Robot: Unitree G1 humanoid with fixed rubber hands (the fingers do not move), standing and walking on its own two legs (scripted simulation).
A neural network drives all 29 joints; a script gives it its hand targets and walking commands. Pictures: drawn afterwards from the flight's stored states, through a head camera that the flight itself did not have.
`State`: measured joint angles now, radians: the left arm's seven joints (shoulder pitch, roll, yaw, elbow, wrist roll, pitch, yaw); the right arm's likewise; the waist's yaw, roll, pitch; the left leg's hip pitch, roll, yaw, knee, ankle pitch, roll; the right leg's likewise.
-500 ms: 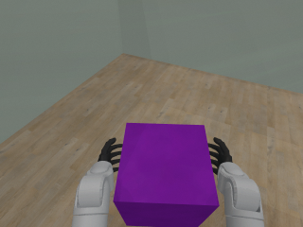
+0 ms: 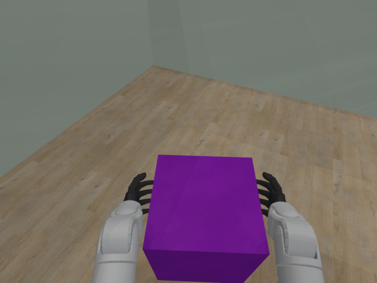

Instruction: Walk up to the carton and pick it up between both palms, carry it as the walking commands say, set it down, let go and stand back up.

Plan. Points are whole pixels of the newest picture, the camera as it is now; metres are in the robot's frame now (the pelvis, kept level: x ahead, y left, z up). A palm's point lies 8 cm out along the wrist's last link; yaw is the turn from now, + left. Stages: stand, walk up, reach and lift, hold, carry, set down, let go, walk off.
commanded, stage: carry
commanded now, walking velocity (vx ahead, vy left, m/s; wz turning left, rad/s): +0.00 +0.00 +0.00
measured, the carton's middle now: (202, 222) +0.28 +0.00 -0.02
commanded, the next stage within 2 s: hold in 0.56 s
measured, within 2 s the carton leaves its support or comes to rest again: neither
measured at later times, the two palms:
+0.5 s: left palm (130, 206) +0.28 +0.16 +0.04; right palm (269, 208) +0.28 -0.14 +0.04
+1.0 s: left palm (138, 220) +0.24 +0.13 +0.05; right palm (287, 221) +0.25 -0.17 +0.06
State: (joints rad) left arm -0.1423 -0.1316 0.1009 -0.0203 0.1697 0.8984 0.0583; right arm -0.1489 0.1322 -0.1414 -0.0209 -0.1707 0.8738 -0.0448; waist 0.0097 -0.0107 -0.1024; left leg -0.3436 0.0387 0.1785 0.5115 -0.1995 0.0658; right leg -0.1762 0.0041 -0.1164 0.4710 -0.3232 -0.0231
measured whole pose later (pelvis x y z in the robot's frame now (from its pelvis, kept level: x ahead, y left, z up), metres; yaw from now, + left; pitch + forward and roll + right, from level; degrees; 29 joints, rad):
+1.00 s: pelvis -0.04 -0.03 +0.00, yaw +2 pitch -9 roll +2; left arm -0.24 -0.15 0.19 0.16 0.22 0.76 0.05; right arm -0.23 0.14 -0.20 0.23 -0.16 0.67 -0.05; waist 0.00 -0.08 0.04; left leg -0.18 -0.06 0.00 0.47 -0.14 0.02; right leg -0.07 0.05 0.04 0.58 -0.35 -0.06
